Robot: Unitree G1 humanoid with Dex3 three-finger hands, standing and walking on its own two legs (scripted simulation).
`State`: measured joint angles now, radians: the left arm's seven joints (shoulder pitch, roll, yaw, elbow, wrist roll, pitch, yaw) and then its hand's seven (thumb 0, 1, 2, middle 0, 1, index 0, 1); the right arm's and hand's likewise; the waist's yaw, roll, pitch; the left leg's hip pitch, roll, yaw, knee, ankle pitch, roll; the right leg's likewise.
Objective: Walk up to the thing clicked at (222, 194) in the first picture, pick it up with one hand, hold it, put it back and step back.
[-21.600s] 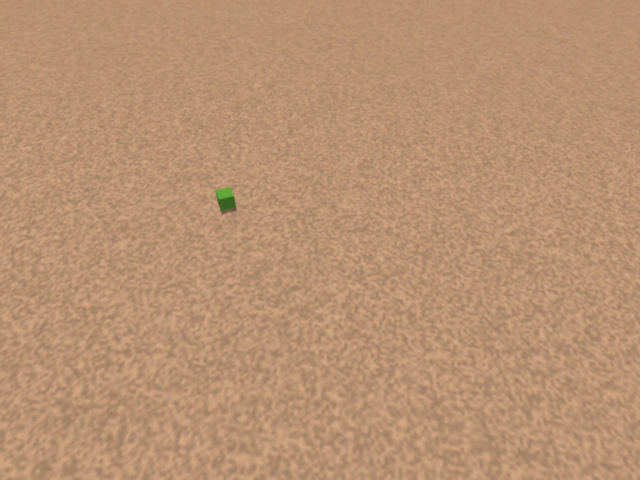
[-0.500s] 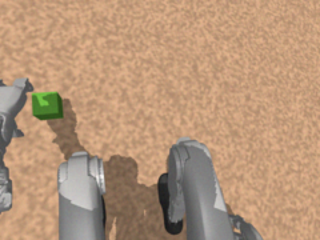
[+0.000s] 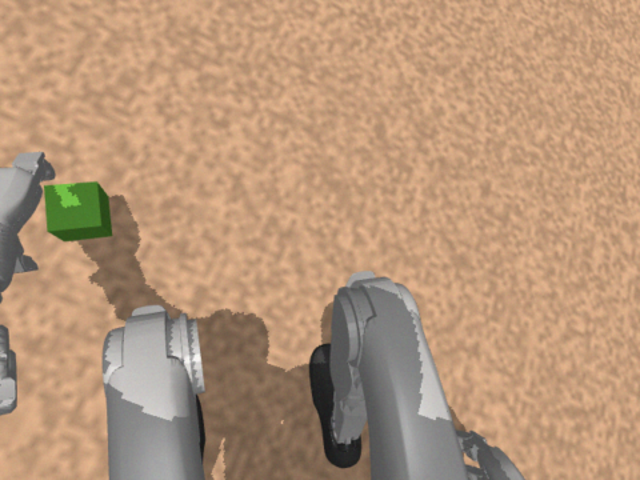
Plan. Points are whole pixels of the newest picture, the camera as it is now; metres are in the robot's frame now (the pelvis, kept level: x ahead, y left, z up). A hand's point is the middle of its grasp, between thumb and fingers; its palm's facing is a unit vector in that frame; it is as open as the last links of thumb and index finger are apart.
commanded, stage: rise first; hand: left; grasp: from above
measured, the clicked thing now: (80, 212) +0.49 +0.27 -0.30
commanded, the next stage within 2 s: approach in 1.34 s
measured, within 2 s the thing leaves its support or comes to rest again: neither
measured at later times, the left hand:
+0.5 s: hand (16, 215) +0.45 +0.31 -0.18, palm faces -0.46 -0.06 -0.89, open 12.9 cm
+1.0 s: hand (11, 213) +0.45 +0.31 -0.17, palm faces -0.46 -0.05 -0.89, open 12.8 cm
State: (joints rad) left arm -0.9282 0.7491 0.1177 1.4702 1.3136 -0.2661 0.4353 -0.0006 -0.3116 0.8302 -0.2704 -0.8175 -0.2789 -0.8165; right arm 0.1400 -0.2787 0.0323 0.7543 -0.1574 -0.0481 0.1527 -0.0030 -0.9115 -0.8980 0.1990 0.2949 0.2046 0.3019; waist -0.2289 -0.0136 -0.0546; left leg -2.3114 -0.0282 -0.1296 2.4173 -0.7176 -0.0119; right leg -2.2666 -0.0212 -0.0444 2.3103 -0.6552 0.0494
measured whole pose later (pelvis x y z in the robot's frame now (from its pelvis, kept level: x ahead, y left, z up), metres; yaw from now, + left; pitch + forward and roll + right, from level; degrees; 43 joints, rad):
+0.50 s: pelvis +0.00 +0.00 -0.01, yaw -1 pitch +35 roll -9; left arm -0.97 0.80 0.11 1.50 1.32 -0.25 0.42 0.00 -0.32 0.85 -0.28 -0.81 -0.28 -0.82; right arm 0.16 -0.28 0.07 0.74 -0.17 -0.05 0.15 0.00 -0.91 -0.90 0.20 0.30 0.20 0.30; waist -0.26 -0.01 -0.04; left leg -2.33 -0.03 -0.14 2.44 -0.71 -0.01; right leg -2.28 -0.02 -0.05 2.32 -0.65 0.05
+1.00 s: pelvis +0.00 +0.00 +0.00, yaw -1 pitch +34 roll -9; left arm -0.97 0.79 0.10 1.48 1.31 -0.26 0.39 0.00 -0.31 0.84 -0.30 -0.79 -0.30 -0.80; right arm 0.17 -0.29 0.07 0.73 -0.15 -0.05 0.15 0.00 -0.91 -0.90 0.20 0.30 0.20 0.30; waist -0.25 -0.01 -0.05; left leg -2.32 -0.03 -0.14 2.41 -0.70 -0.01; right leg -2.26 -0.02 -0.05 2.29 -0.64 0.05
